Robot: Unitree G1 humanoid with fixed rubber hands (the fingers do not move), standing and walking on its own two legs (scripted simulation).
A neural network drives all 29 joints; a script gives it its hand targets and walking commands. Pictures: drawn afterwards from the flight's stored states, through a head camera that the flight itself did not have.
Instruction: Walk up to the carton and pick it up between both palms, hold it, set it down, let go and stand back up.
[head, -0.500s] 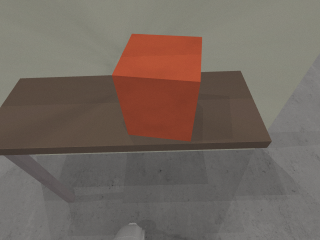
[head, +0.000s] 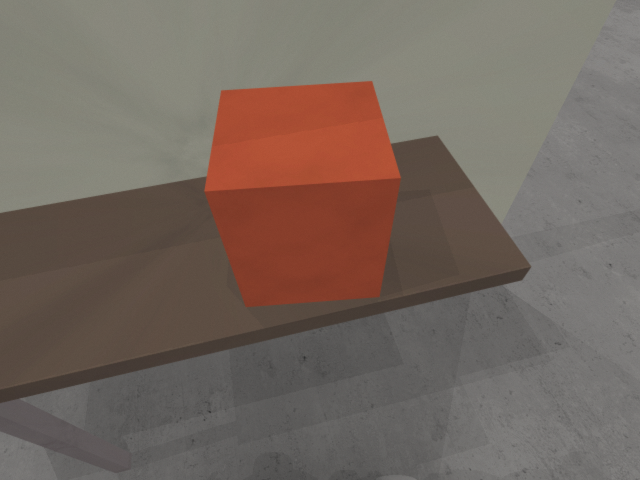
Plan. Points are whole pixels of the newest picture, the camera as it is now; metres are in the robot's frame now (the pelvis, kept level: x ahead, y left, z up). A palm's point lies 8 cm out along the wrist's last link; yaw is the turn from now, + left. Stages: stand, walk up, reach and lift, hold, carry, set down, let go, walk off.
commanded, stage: walk up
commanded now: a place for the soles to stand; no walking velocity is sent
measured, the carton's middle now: (305, 200) +0.47 +0.02 +0.06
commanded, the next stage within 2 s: reach and lift in 1.34 s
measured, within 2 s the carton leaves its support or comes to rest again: neither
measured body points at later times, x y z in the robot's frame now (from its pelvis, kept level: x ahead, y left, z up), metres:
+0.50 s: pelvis +0.00 -0.01 +0.01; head +0.02 -0.02 +0.46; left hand +0.06 +0.23 -0.13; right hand +0.02 -0.26 -0.14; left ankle +0.02 +0.12 -0.72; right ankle +0.02 -0.09 -0.72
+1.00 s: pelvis +0.02 -0.01 +0.01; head +0.04 -0.02 +0.46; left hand +0.08 +0.23 -0.13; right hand +0.03 -0.26 -0.15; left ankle +0.02 +0.12 -0.72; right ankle +0.02 -0.09 -0.72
